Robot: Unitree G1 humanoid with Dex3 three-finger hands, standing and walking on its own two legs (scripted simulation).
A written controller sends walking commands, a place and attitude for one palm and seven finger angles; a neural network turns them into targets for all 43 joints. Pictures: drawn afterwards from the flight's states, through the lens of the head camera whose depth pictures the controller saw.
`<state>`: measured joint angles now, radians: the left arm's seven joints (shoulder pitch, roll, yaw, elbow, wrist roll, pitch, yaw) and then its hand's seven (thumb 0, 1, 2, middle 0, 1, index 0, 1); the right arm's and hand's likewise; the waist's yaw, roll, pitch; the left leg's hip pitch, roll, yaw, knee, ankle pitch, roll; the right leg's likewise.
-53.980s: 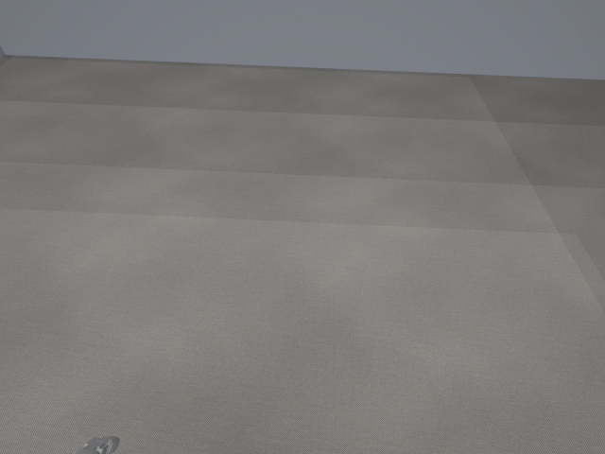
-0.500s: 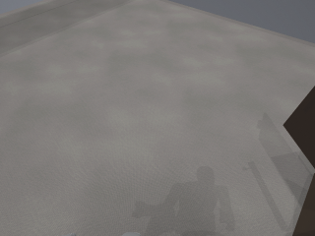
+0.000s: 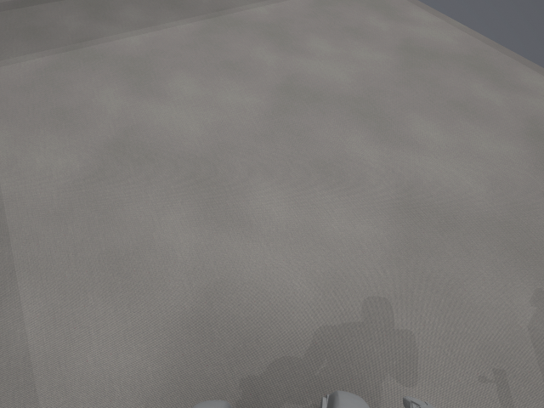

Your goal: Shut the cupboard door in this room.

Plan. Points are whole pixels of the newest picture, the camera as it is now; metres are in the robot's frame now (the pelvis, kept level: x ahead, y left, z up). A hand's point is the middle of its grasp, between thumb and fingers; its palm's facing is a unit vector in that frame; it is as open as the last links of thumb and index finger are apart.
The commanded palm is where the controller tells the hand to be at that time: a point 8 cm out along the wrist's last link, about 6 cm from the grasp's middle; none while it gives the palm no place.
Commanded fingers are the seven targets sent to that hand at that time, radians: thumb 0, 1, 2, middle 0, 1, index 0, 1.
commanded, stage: walk to a spot facing it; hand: left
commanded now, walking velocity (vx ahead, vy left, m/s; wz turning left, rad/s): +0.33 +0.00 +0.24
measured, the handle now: out of the picture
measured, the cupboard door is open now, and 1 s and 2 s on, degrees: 50 50 50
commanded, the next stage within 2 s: turn to face it in 0.20 s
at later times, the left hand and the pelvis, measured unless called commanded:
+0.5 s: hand (194, 351) +0.21 +0.15 -0.15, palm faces +0.17 -0.96 -0.23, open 7.1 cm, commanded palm none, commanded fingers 0.00 0.90 0.90 -0.20 -0.30 -0.20 -0.30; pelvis +0.19 -0.04 +0.02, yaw +6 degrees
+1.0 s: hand (204, 271) +0.37 +0.16 -0.15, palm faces -0.12 -0.95 -0.30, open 7.4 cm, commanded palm none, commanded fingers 0.00 0.90 0.90 -0.20 -0.30 -0.20 -0.30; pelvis +0.24 -0.04 -0.01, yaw -12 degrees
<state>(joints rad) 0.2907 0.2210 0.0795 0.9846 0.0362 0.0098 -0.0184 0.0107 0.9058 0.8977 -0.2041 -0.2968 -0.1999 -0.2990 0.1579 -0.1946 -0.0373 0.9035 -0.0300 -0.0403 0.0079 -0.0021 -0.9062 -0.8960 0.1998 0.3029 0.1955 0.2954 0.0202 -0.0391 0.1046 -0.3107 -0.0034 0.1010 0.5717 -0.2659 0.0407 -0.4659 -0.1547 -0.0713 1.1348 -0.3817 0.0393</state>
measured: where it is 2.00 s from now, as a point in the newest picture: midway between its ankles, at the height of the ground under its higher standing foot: (273, 379)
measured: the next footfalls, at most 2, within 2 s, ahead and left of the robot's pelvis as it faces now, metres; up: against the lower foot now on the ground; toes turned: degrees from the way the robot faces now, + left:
right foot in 0.24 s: +0.24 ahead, -0.14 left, +0.00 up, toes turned -3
left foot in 0.58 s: +0.28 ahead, +0.09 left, +0.00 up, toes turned +8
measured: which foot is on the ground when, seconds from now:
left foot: down 0.00-0.24, up 0.26-0.56, down 0.58-0.92, up 0.94-1.00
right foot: up 0.00-0.22, down 0.24-0.60, up 0.62-0.90, down 0.92-1.00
